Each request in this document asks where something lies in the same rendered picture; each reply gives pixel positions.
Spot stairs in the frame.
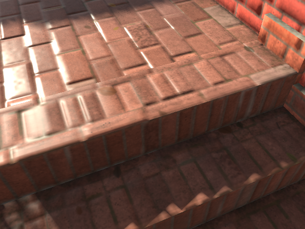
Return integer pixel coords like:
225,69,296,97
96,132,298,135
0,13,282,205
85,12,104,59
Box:
0,73,305,229

